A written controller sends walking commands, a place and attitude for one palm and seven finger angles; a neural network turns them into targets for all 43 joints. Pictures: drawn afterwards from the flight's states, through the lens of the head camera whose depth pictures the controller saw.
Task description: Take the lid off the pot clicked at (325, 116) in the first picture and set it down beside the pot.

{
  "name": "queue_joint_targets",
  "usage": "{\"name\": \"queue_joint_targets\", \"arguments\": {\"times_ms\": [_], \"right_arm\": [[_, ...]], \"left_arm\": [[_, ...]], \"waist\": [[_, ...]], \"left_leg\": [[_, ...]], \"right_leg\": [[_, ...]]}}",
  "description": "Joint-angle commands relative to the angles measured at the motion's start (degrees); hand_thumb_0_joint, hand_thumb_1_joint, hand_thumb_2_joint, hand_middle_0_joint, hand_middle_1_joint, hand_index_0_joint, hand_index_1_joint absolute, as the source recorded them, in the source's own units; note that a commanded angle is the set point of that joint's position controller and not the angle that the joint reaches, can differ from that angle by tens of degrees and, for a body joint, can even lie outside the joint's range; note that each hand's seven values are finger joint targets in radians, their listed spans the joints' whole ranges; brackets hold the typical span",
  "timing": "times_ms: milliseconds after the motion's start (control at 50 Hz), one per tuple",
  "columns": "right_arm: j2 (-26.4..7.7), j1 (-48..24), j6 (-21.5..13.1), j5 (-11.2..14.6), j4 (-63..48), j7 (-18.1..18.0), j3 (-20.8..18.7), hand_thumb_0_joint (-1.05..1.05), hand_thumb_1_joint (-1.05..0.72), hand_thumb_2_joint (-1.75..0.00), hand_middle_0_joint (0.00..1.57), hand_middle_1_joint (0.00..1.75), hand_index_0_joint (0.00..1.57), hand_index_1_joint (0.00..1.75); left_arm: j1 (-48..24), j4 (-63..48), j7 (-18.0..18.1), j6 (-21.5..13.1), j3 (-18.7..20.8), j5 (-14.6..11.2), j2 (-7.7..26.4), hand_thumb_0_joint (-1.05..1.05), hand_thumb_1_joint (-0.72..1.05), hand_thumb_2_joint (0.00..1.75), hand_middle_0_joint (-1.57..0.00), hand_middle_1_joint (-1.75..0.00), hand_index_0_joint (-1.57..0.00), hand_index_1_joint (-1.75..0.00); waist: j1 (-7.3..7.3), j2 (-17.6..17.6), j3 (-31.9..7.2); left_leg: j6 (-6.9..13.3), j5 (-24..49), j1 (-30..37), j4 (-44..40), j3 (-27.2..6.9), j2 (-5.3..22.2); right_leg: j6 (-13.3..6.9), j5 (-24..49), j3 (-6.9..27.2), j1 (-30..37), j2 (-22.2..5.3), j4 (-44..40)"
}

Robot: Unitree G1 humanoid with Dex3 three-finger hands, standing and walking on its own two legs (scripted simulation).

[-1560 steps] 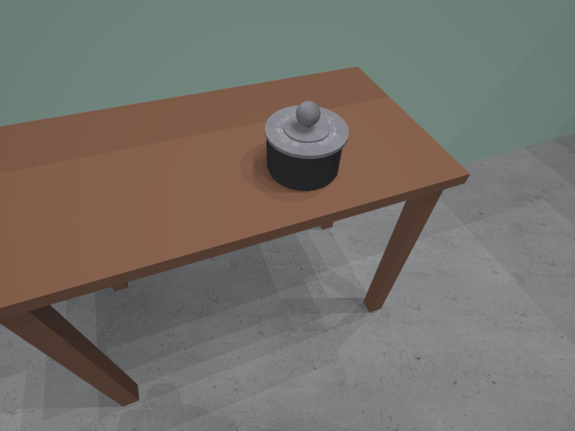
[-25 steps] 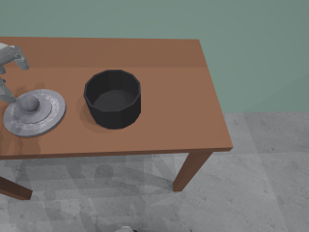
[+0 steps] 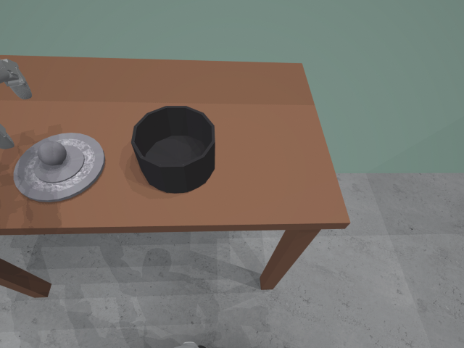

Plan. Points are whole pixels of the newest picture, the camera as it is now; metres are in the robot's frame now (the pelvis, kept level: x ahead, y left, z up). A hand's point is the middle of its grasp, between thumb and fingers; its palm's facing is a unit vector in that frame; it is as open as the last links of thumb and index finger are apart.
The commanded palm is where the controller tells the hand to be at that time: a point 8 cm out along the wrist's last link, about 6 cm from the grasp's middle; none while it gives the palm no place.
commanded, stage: draw the hand back to the body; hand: left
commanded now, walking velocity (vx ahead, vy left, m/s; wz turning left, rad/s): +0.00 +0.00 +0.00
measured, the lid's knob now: (52, 153) +0.47 +0.35 +0.01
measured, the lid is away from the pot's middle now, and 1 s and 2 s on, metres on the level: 0.24 0.24 0.24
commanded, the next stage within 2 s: none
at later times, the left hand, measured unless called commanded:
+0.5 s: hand (4, 134) +0.40 +0.33 +0.14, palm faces -0.17 -0.41 -0.90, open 10.9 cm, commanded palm +0.37 +0.34 +0.21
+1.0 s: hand (25, 131) +0.37 +0.27 +0.19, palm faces +0.51 -0.82 -0.26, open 9.7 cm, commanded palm +0.31 +0.30 +0.20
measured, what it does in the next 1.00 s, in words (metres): shifts its weight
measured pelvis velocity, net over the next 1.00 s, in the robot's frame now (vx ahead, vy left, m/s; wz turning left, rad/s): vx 0.03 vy -0.05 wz -0.02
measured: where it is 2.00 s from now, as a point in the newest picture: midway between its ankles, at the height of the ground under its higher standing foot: outside the picture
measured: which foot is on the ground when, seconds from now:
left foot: down 0.00-1.00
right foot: down 0.00-1.00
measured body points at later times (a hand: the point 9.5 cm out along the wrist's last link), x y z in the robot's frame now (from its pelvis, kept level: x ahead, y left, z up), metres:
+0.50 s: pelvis +0.00 +0.01 +0.00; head +0.05 +0.01 +0.45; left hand +0.40 +0.35 +0.19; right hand +0.11 -0.25 -0.11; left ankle +0.03 +0.08 -0.73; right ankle -0.02 -0.14 -0.73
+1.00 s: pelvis +0.03 -0.05 +0.02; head +0.03 -0.06 +0.47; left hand +0.33 +0.31 +0.20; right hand +0.17 -0.31 -0.09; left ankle +0.04 +0.08 -0.73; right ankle -0.02 -0.14 -0.73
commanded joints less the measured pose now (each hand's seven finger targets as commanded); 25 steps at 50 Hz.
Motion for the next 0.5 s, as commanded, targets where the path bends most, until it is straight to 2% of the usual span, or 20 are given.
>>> {"name": "queue_joint_targets", "arguments": {"times_ms": [0, 40, 80, 120, 160, 180, 200, 240, 280, 300, 340, 360, 380, 400, 420, 440, 460, 480], "right_arm": [[-10.2, 2.7, -1.3, -0.8, -4.6, -0.2, -4.1, 0.0, -0.9, -0.9, 0.2, 0.3, 0.2, 0.3], [-9.8, 2.5, -1.0, -1.0, -5.4, 0.1, -4.2, 0.0, -0.9, -0.9, 0.2, 0.3, 0.2, 0.3], [-9.8, 2.0, -0.6, -1.0, -6.1, 0.4, -4.2, 0.0, -0.9, -0.9, 0.2, 0.3, 0.2, 0.3], [-9.6, 1.0, 0.1, -1.1, -6.9, 1.0, -4.4, 0.0, -0.9, -0.9, 0.2, 0.3, 0.2, 0.3], [-9.6, 0.2, 0.5, -1.1, -7.7, 1.3, -4.5, 0.0, -0.9, -0.9, 0.2, 0.3, 0.2, 0.3], [-9.6, -0.6, 0.6, -1.3, -8.1, 1.3, -4.6, 0.0, -0.9, -0.9, 0.2, 0.3, 0.2, 0.3], [-9.4, -0.9, 0.6, -1.3, -8.3, 1.6, -4.6, 0.0, -0.9, -0.9, 0.2, 0.3, 0.2, 0.3], [-9.3, -0.9, 0.7, -1.3, -8.4, 1.5, -4.5, 0.0, -0.9, -0.9, 0.2, 0.3, 0.2, 0.3], [-9.2, -2.0, 0.8, -1.4, -8.9, 1.6, -4.5, 0.0, -0.9, -0.9, 0.2, 0.3, 0.2, 0.3], [-9.0, -2.5, 1.0, -1.4, -8.8, 1.7, -4.4, 0.0, -0.9, -0.9, 0.2, 0.3, 0.2, 0.3], [-8.7, -3.2, 0.8, -1.5, -9.5, 1.6, -4.4, 0.0, -0.9, -0.9, 0.2, 0.3, 0.2, 0.3], [-8.5, -3.6, 0.6, -1.6, -9.6, 1.5, -4.3, 0.0, -0.9, -0.9, 0.2, 0.3, 0.2, 0.3], [-8.5, -3.9, 0.5, -1.6, -9.6, 1.6, -4.2, 0.0, -0.9, -0.9, 0.2, 0.3, 0.2, 0.3], [-8.2, -4.4, 0.7, -1.6, -9.4, 1.5, -4.0, 0.0, -0.9, -0.9, 0.2, 0.3, 0.2, 0.3], [-8.3, -5.0, 0.9, -1.6, -9.3, 1.5, -4.0, 0.0, -0.9, -0.9, 0.2, 0.3, 0.2, 0.3], [-5.3, 0.5, -4.2, -0.6, -13.1, 1.0, -3.4, 0.0, -0.9, -0.9, 0.2, 0.3, 0.2, 0.3], [-6.9, -2.2, -6.1, -1.2, -12.1, 0.2, -2.3, 0.0, -0.9, -0.9, 0.2, 0.3, 0.2, 0.3], [-7.2, -3.9, -7.7, -1.5, -12.6, -0.6, -1.9, 0.0, -0.9, -0.9, 0.2, 0.3, 0.2, 0.3]], "left_arm": [[-26.0, -16.9, 2.9, -1.2, 5.4, -0.4, 17.4, 0.0, 0.06, 0.5, -0.3, -0.95, -0.3, -0.95], [-20.0, -16.5, 3.1, -1.6, 8.7, -0.7, 18.8, 0.0, 0.06, 0.5, -0.3, -0.95, -0.3, -0.95], [-14.6, -15.4, 2.7, -1.8, 10.7, -1.7, 19.7, 0.0, 0.06, 0.5, -0.3, -0.95, -0.3, -0.95], [-13.6, -19.3, 2.7, -1.3, 9.5, -1.9, 18.3, 0.0, 0.06, 0.5, -0.3, -0.95, -0.3, -0.95], [-12.7, -24.0, 2.9, -1.2, 11.4, -2.2, 20.0, 0.0, 0.06, 0.5, -0.3, -0.95, -0.3, -0.95], [-12.3, -26.1, 2.9, -1.2, 10.9, -2.5, 18.9, 0.0, 0.06, 0.5, -0.3, -0.95, -0.3, -0.95], [-12.4, -29.0, 2.9, -1.1, 11.6, -2.9, 19.5, 0.0, 0.06, 0.5, -0.3, -0.95, -0.3, -0.95], [-6.1, -26.5, 2.8, -0.6, 13.9, -4.1, 20.1, 0.0, 0.06, 0.5, -0.3, -0.95, -0.3, -0.95], [-5.5, -27.8, 2.6, -0.2, 12.3, -4.5, 17.8, 0.0, 0.06, 0.5, -0.3, -0.95, -0.3, -0.95], [-6.5, -30.7, 2.9, 0.0, 12.3, -4.5, 18.2, 0.0, 0.06, 0.5, -0.3, -0.95, -0.3, -0.95], [-3.6, -33.7, 3.3, 0.0, 14.4, -5.0, 19.1, 0.0, 0.06, 0.5, -0.3, -0.95, -0.3, -0.95], [-1.2, -33.5, 3.3, 0.1, 14.6, -5.5, 18.5, 0.0, 0.06, 0.5, -0.3, -0.95, -0.3, -0.95], [0.4, -32.9, 3.2, 0.3, 14.2, -5.9, 17.6, 0.0, 0.06, 0.5, -0.3, -0.95, -0.3, -0.95], [-0.1, -32.7, 3.1, 0.8, 12.7, -6.2, 15.9, 0.0, 0.06, 0.5, -0.3, -0.95, -0.3, -0.95], [-1.3, -34.4, 3.0, 1.1, 12.0, -6.4, 15.1, 0.0, 0.06, 0.5, -0.3, -0.95, -0.3, -0.95], [-5.6, -36.8, 13.0, -1.3, 17.8, -40.4, -1.1, 0.0, 0.06, 0.5, -0.3, -0.95, -0.3, -0.95], [1.2, -37.3, 18.5, -1.7, 16.9, -43.6, -1.3, 0.0, 0.06, 0.5, -0.3, -0.95, -0.3, -0.95], [2.3, -39.0, 22.2, -2.2, 18.5, -48.5, -3.0, 0.0, 0.06, 0.5, -0.3, -0.95, -0.3, -0.95]], "waist": [[0.13, 10.7, -25.7], [0.58, 8.8, -25.9], [1.05, 6.2, -23.7], [0.86, 7.6, -23.3], [1.07, 8.9, -24.6], [1.07, 10.0, -25.1], [1.05, 11.6, -25.4], [1.27, 7.7, -23.0], [1.32, 8.0, -22.2], [1.33, 9.2, -22.6], [2.07, 8.4, -24.1], [2.25, 7.7, -23.9], [2.2, 7.7, -22.4], [1.71, 7.0, -20.3], [1.63, 7.1, -20.0], [1.08, 8.1, -15.0], [2.18, 8.6, -16.3], [2.43, 5.1, -16.6]], "left_leg": [[1.1, 18.9, 25.2, -2.7, -1.7, -0.9], [1.1, 22.2, 25.5, -2.0, -2.1, -1.0], [1.1, 22.1, 22.7, -2.1, -1.5, -1.2], [1.1, 21.5, 22.8, -2.5, -1.7, -1.1], [1.0, 22.5, 24.1, -2.5, -2.2, -1.1], [0.9, 24.7, 25.9, -2.3, -2.5, -0.9], [0.8, 25.1, 27.1, -2.5, -3.2, -0.7], [1.0, 23.5, 24.8, -2.9, -3.2, -1.0], [1.0, 22.1, 24.8, -3.4, -2.8, -1.1], [0.8, 20.5, 25.2, -3.8, -3.1, -0.9], [1.0, 21.1, 26.2, -3.9, -3.6, -1.0], [1.1, 21.6, 26.1, -3.8, -3.6, -1.2], [1.0, 22.2, 25.6, -3.9, -3.2, -1.2], [1.0, 19.8, 24.2, -4.4, -3.2, -1.1], [0.9, 17.4, 24.1, -5.1, -3.4, -1.1], [-2.6, 7.5, 34.3, -9.6, -7.2, 3.9], [-3.2, 1.9, 37.2, -12.3, -11.1, 5.4], [-2.5, -3.3, 35.7, -13.9, -10.5, 4.7]], "right_leg": [[-3.0, 9.9, -1.1, -1.2, 3.4, -2.9], [-2.9, 11.2, -1.4, -0.7, 3.6, -2.6], [-2.8, 12.3, -1.6, 0.5, 3.6, -2.2], [-2.8, 11.5, -1.4, 0.2, 3.5, -2.3], [-2.9, 11.1, -1.4, 0.2, 3.4, -2.4], [-3.0, 11.0, -1.6, -0.6, 3.5, -2.5], [-2.9, 10.1, -1.6, -1.0, 3.5, -2.9], [-2.8, 10.0, -1.9, 0.1, 3.6, -3.1], [-2.9, 9.5, -2.0, -0.4, 3.6, -3.3], [-2.9, 8.2, -1.9, -0.2, 3.4, -3.4], [-3.0, 8.6, -1.8, 1.0, 3.4, -3.5], [-3.0, 9.1, -1.8, 1.5, 3.4, -3.5], [-3.0, 9.6, -1.9, 1.1, 3.4, -3.8], [-2.9, 8.5, -2.0, 0.9, 3.3, -4.1], [-2.9, 7.5, -2.1, 0.7, 3.3, -4.4], [-4.5, 2.1, -2.2, -5.2, 1.9, -5.4], [-4.5, -0.7, -1.0, -4.0, 2.1, -6.0], [-4.4, -0.4, 0.0, -2.2, 2.0, -7.1]]}}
